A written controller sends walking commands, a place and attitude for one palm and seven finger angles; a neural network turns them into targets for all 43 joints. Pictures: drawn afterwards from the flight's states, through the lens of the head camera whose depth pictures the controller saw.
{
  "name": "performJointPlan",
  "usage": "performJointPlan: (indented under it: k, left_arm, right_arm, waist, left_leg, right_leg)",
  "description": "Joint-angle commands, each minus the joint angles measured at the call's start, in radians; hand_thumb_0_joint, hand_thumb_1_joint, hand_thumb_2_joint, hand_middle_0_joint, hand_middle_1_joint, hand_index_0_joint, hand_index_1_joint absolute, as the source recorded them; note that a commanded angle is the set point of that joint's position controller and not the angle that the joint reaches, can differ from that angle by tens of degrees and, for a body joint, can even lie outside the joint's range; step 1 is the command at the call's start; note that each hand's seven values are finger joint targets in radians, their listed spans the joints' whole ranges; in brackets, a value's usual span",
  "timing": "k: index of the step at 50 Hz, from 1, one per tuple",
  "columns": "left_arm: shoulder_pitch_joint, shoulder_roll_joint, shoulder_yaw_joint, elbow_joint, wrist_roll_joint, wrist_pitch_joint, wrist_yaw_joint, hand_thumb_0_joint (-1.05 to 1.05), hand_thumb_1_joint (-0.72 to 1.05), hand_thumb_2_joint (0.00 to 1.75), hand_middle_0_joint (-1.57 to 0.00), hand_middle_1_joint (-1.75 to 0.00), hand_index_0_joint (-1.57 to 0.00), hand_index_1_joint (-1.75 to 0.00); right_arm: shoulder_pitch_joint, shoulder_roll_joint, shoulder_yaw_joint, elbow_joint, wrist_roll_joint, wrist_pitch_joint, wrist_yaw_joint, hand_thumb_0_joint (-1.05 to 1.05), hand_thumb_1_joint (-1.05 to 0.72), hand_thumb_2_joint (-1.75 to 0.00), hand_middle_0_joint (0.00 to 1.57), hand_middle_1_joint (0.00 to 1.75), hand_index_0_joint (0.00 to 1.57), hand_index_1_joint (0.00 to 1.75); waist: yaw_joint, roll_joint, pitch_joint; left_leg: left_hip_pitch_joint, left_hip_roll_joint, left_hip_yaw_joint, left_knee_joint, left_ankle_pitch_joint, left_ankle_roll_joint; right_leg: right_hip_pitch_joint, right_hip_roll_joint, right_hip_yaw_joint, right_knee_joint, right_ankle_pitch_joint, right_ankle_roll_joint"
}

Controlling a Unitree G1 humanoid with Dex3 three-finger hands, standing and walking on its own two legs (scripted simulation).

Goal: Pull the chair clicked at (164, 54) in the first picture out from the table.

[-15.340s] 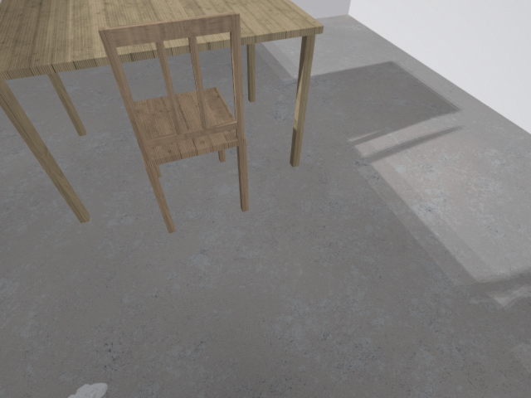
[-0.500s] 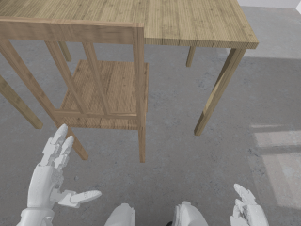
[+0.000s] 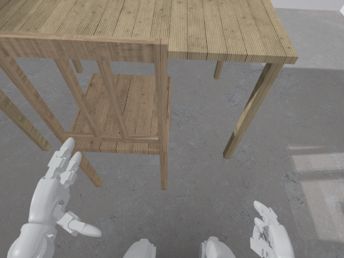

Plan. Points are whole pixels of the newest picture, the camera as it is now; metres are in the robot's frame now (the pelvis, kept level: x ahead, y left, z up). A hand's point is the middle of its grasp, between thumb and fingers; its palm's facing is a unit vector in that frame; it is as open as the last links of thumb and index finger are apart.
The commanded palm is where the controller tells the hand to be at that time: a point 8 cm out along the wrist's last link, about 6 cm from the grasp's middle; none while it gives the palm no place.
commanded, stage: raise the hand toward the chair's back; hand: left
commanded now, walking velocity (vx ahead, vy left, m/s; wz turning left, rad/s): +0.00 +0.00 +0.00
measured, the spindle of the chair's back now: (82, 104) +0.50 +0.29 +0.01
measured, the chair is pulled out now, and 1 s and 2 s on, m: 0.00 0.00 0.00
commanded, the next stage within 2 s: aim the fingers beside a spindle in 0.54 s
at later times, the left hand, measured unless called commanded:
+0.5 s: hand (78, 189) +0.25 +0.21 +0.04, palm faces +0.03 -1.00 -0.05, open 16.9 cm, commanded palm +0.22 +0.27 +0.05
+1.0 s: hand (90, 179) +0.27 +0.20 +0.03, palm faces +0.00 -1.00 -0.05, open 16.9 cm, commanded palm +0.25 +0.25 +0.04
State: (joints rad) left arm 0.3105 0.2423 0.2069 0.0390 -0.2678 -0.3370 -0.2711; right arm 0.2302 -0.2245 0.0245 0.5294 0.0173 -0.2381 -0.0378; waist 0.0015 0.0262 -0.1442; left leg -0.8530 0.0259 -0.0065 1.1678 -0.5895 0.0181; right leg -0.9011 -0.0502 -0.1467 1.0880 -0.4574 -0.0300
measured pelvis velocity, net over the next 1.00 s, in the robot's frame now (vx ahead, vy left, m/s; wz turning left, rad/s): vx -0.01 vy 0.00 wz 0.00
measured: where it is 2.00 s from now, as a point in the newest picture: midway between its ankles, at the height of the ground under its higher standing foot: outside the picture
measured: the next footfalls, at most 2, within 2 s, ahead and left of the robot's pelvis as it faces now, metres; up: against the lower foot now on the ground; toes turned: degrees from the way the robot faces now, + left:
none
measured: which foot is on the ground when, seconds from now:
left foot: down 0.00-1.00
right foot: down 0.00-1.00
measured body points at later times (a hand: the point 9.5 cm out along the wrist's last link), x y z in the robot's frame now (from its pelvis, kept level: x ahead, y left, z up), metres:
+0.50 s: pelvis +0.00 +0.01 +0.00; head +0.07 +0.02 +0.45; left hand +0.24 +0.27 +0.05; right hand +0.18 -0.23 -0.07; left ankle -0.01 +0.10 -0.65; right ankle +0.04 -0.11 -0.65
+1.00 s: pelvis -0.01 +0.00 +0.00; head +0.08 +0.01 +0.44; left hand +0.27 +0.25 +0.04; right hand +0.17 -0.24 -0.08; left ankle -0.01 +0.10 -0.65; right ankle +0.04 -0.11 -0.65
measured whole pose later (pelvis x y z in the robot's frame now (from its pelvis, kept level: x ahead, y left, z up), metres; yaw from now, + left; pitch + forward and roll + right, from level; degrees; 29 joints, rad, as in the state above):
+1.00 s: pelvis -0.01 +0.00 +0.00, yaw +0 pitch +17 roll -2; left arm 0.15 0.24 0.21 0.16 -0.24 -0.37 -0.25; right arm 0.23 -0.25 0.02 0.55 0.01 -0.23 -0.03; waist -0.02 0.02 -0.14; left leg -0.90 0.02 0.00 1.18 -0.58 0.02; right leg -0.95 -0.06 -0.14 1.10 -0.45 -0.03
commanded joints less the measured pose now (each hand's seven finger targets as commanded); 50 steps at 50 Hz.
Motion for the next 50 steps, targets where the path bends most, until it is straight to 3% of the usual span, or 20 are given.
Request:
performJointPlan:
  k: [1, 4, 8, 9, 10, 13, 14, 17, 18, 21, 24, 30, 36, 41, 43, 44, 47, 50]
  left_arm:
    - [-0.107, 0.131, 0.097, -0.187, -0.017, -0.097, 0.023, 0.0, -0.5, 0.3, -0.06, -0.08, -0.06, -0.08]
    - [-0.098, 0.117, 0.061, -0.148, -0.003, -0.078, -0.005, 0.0, -0.5, 0.3, -0.06, -0.08, -0.06, -0.08]
    - [-0.052, 0.133, 0.08, -0.13, -0.017, -0.039, -0.033, 0.0, -0.5, 0.3, -0.06, -0.08, -0.06, -0.08]
    - [-0.059, 0.142, 0.091, -0.15, -0.022, -0.041, -0.033, 0.0, -0.5, 0.3, -0.06, -0.08, -0.06, -0.08]
    - [-0.062, 0.147, 0.106, -0.151, -0.03, -0.043, -0.025, 0.0, -0.5, 0.3, -0.06, -0.08, -0.06, -0.08]
    - [-0.085, 0.168, 0.142, -0.18, -0.031, -0.081, 0.009, 0.0, -0.5, 0.3, -0.06, -0.08, -0.06, -0.08]
    - [-0.1, 0.158, 0.13, -0.199, -0.028, -0.097, 0.018, 0.0, -0.5, 0.3, -0.06, -0.08, -0.06, -0.08]
    - [-0.106, 0.134, 0.102, -0.181, -0.016, -0.132, 0.03, 0.0, -0.5, 0.3, -0.06, -0.08, -0.06, -0.08]
    - [-0.101, 0.135, 0.098, -0.167, -0.01, -0.134, 0.028, 0.0, -0.5, 0.3, -0.06, -0.08, -0.06, -0.08]
    - [-0.096, 0.126, 0.064, -0.161, -0.002, -0.127, -0.002, 0.0, -0.5, 0.3, -0.06, -0.08, -0.06, -0.08]
    - [-0.086, 0.146, 0.078, -0.185, -0.008, -0.103, -0.02, 0.0, -0.5, 0.3, -0.06, -0.08, -0.06, -0.08]
    - [-0.09, 0.147, 0.109, -0.182, -0.022, -0.091, 0.009, 0.0, -0.5, 0.3, -0.06, -0.08, -0.06, -0.08]
    - [-0.183, 0.108, 0.046, -0.121, -0.002, -0.113, 0.004, 0.0, -0.5, 0.3, -0.06, -0.08, -0.06, -0.08]
    - [-0.232, 0.131, 0.046, -0.12, 0.005, -0.11, -0.014, 0.0, -0.5, 0.3, -0.06, -0.08, -0.06, -0.08]
    - [-0.268, 0.182, 0.101, -0.1, 0.006, -0.107, -0.001, 0.0, -0.5, 0.3, -0.06, -0.08, -0.06, -0.08]
    - [-0.263, 0.182, 0.114, -0.108, 0.005, -0.109, 0.006, 0.0, -0.5, 0.3, -0.06, -0.08, -0.06, -0.08]
    - [-0.28, 0.154, 0.094, -0.12, 0.005, -0.116, 0.025, 0.0, -0.5, 0.3, -0.06, -0.08, -0.06, -0.08]
    - [-0.268, 0.132, 0.075, -0.077, 0.01, -0.112, 0.038, 0.0, -0.5, 0.3, -0.06, -0.08, -0.06, -0.08]
  right_arm:
    - [-0.019, -0.14, -0.065, -0.118, -0.001, -0.056, -0.005, 0.0, -0.9, -0.9, 0.2, 0.3, 0.2, 0.3]
    - [-0.017, -0.154, -0.069, -0.12, 0.003, -0.055, -0.002, 0.0, -0.9, -0.9, 0.2, 0.3, 0.2, 0.3]
    - [-0.019, -0.162, -0.076, -0.135, 0.007, -0.047, -0.002, 0.0, -0.9, -0.9, 0.2, 0.3, 0.2, 0.3]
    - [-0.019, -0.161, -0.074, -0.139, 0.006, -0.046, -0.001, 0.0, -0.9, -0.9, 0.2, 0.3, 0.2, 0.3]
    - [-0.021, -0.159, -0.076, -0.139, 0.006, -0.045, -0.001, 0.0, -0.9, -0.9, 0.2, 0.3, 0.2, 0.3]
    - [-0.024, -0.154, -0.077, -0.133, 0.0, -0.046, -0.001, 0.0, -0.9, -0.9, 0.2, 0.3, 0.2, 0.3]
    - [-0.021, -0.15, -0.075, -0.133, -0.002, -0.049, 0.001, 0.0, -0.9, -0.9, 0.2, 0.3, 0.2, 0.3]
    - [-0.014, -0.15, -0.074, -0.118, -0.006, -0.053, 0.008, 0.0, -0.9, -0.9, 0.2, 0.3, 0.2, 0.3]
    - [-0.014, -0.154, -0.076, -0.116, -0.006, -0.051, 0.008, 0.0, -0.9, -0.9, 0.2, 0.3, 0.2, 0.3]
    - [-0.016, -0.16, -0.074, -0.119, -0.002, -0.051, 0.01, 0.0, -0.9, -0.9, 0.2, 0.3, 0.2, 0.3]
    - [-0.018, -0.163, -0.075, -0.13, 0.002, -0.048, 0.006, 0.0, -0.9, -0.9, 0.2, 0.3, 0.2, 0.3]
    - [-0.031, -0.153, -0.069, -0.134, 0.002, -0.041, 0.001, 0.0, -0.9, -0.9, 0.2, 0.3, 0.2, 0.3]
    - [-0.02, -0.163, -0.064, -0.118, -0.003, -0.052, -0.001, 0.0, -0.9, -0.9, 0.2, 0.3, 0.2, 0.3]
    - [-0.018, -0.17, -0.064, -0.121, -0.003, -0.057, -0.003, 0.0, -0.9, -0.9, 0.2, 0.3, 0.2, 0.3]
    - [-0.018, -0.172, -0.064, -0.113, -0.005, -0.053, -0.006, 0.0, -0.9, -0.9, 0.2, 0.3, 0.2, 0.3]
    - [-0.018, -0.167, -0.064, -0.117, -0.006, -0.051, -0.005, 0.0, -0.9, -0.9, 0.2, 0.3, 0.2, 0.3]
    - [-0.018, -0.159, -0.064, -0.116, -0.008, -0.05, 0.001, 0.0, -0.9, -0.9, 0.2, 0.3, 0.2, 0.3]
    - [-0.015, -0.16, -0.065, -0.113, -0.009, -0.04, 0.009, 0.0, -0.9, -0.9, 0.2, 0.3, 0.2, 0.3]
  waist:
    - [-0.014, 0.037, -0.218]
    - [-0.02, 0.046, -0.212]
    - [-0.008, 0.004, -0.242]
    - [-0.004, 0.012, -0.249]
    - [-0.003, -0.018, -0.243]
    - [0.004, -0.004, -0.243]
    - [0.001, 0.032, -0.244]
    - [-0.011, 0.031, -0.224]
    - [-0.014, 0.021, -0.23]
    - [-0.018, 0.068, -0.225]
    - [-0.012, 0.057, -0.261]
    - [-0.007, 0.028, -0.218]
    - [-0.039, 0.014, -0.19]
    - [-0.031, 0.043, -0.247]
    - [-0.024, 0.025, -0.253]
    - [-0.013, 0.036, -0.276]
    - [-0.01, 0.057, -0.297]
    - [-0.019, 0.028, -0.289]
  left_leg:
    - [0.08, -0.028, -0.04, -0.196, 0.387, -0.012]
    - [0.091, -0.027, -0.042, -0.209, 0.39, -0.012]
    - [0.096, -0.028, -0.038, -0.218, 0.414, -0.008]
    - [0.093, -0.031, -0.037, -0.224, 0.399, -0.01]
    - [0.083, -0.031, -0.037, -0.225, 0.388, -0.009]
    - [0.08, -0.03, -0.037, -0.219, 0.39, -0.011]
    - [0.088, -0.031, -0.035, -0.218, 0.394, -0.013]
    - [0.086, -0.027, -0.039, -0.211, 0.396, -0.017]
    - [0.081, -0.025, -0.039, -0.205, 0.392, -0.014]
    - [0.092, -0.026, -0.038, -0.21, 0.378, -0.016]
    - [0.113, -0.024, -0.043, -0.22, 0.394, -0.014]
    - [0.095, -0.028, -0.051, -0.236, 0.36, -0.018]
    - [0.055, -0.028, -0.052, -0.206, 0.29, -0.013]
    - [0.063, -0.03, -0.05, -0.195, 0.3, -0.012]
    - [0.037, -0.031, -0.048, -0.19, 0.289, -0.011]
    - [0.047, -0.032, -0.048, -0.193, 0.317, -0.012]
    - [0.064, -0.031, -0.043, -0.189, 0.365, -0.016]
    - [0.046, -0.029, -0.041, -0.182, 0.372, -0.014]
  right_leg:
    - [0.238, 0.042, 0.075, -0.125, 0.232, -0.002]
    - [0.229, 0.039, 0.069, -0.131, 0.222, -0.002]
    - [0.274, 0.039, 0.072, -0.145, 0.254, 0.001]
    - [0.289, 0.036, 0.073, -0.148, 0.247, 0.0]
    - [0.293, 0.037, 0.074, -0.153, 0.241, 0.002]
    - [0.28, 0.038, 0.077, -0.142, 0.237, -0.001]
    - [0.272, 0.035, 0.078, -0.139, 0.238, -0.002]
    - [0.243, 0.035, 0.075, -0.13, 0.231, -0.004]
    - [0.235, 0.037, 0.075, -0.127, 0.223, -0.004]
    - [0.227, 0.033, 0.078, -0.134, 0.206, -0.005]
    - [0.25, 0.035, 0.074, -0.138, 0.216, -0.003]
    - [0.242, 0.038, 0.065, -0.145, 0.183, -0.001]
    - [0.177, 0.036, 0.074, -0.137, 0.128, 0.001]
    - [0.183, 0.031, 0.083, -0.126, 0.136, -0.001]
    - [0.191, 0.031, 0.089, -0.123, 0.126, -0.001]
    - [0.211, 0.03, 0.089, -0.118, 0.153, -0.003]
    - [0.216, 0.028, 0.087, -0.107, 0.197, -0.003]
    - [0.21, 0.029, 0.085, -0.102, 0.211, 0.0]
